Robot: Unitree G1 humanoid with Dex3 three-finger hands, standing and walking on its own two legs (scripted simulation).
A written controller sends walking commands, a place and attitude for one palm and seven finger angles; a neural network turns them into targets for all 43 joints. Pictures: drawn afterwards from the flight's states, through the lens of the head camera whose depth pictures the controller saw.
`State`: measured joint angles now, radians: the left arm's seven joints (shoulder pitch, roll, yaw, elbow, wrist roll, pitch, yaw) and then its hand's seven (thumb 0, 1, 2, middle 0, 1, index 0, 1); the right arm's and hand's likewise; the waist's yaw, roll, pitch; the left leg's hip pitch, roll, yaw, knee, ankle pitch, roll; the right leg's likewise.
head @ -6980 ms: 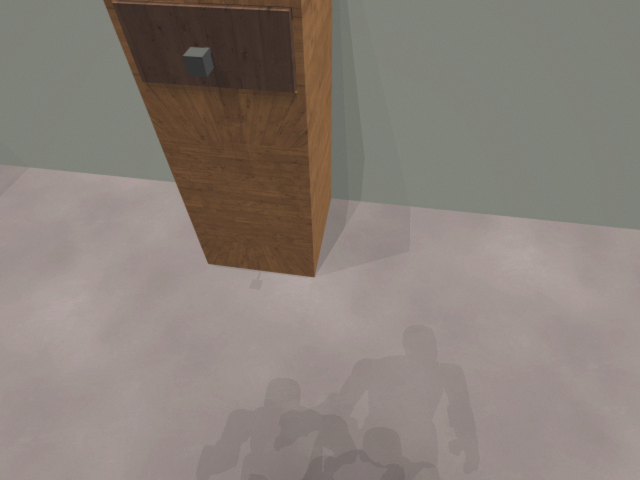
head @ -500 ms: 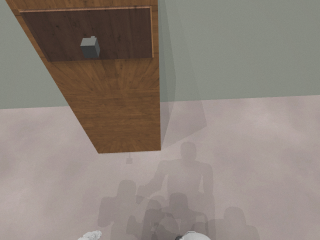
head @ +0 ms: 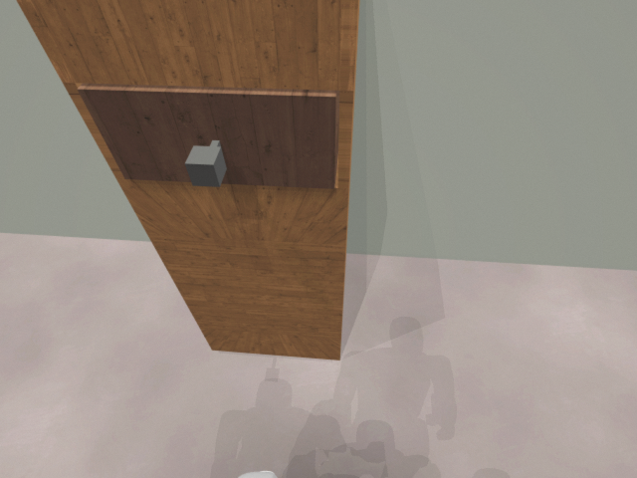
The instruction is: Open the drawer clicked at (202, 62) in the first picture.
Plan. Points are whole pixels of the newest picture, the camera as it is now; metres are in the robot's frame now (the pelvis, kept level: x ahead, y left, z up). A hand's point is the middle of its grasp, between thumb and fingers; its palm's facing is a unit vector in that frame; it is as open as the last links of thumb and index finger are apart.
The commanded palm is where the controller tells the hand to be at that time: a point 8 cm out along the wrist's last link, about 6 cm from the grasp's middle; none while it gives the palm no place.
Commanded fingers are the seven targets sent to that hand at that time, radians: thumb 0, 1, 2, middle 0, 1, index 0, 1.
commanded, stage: come to a stop and stand still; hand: left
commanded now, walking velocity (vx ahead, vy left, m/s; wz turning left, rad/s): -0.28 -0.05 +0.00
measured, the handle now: (210, 158) +0.54 +0.23 +0.10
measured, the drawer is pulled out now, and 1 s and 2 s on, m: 0.01 0.01 0.01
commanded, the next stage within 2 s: look again from close up in 1.16 s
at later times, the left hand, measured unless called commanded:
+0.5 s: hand out of the picture +0.06 +0.16 -0.16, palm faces +0.01 -0.96 -0.28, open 7.4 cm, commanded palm none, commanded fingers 0.00 0.90 0.90 -0.20 -0.30 -0.20 -0.30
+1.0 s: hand out of the picture +0.00 +0.17 -0.18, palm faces +0.06 -0.98 -0.19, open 7.4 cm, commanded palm none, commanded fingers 0.00 0.90 0.90 -0.20 -0.30 -0.20 -0.30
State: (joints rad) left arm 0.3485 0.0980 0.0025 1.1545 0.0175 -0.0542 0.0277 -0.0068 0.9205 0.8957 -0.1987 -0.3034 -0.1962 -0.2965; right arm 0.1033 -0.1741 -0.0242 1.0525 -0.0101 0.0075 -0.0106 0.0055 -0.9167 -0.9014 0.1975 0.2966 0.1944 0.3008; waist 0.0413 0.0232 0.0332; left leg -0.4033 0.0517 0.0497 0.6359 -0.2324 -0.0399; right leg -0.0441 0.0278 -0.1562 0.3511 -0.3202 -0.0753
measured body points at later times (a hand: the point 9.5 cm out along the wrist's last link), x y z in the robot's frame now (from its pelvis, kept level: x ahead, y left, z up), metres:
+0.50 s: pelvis +0.00 -0.04 +0.00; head +0.02 -0.07 +0.44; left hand +0.06 +0.21 -0.14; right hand +0.02 -0.30 -0.17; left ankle +0.00 +0.10 -0.71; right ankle -0.03 -0.15 -0.74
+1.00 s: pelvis +0.01 +0.00 +0.00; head +0.03 +0.01 +0.45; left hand +0.00 +0.22 -0.17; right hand +0.06 -0.24 -0.15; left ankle -0.02 +0.09 -0.74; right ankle -0.03 -0.15 -0.74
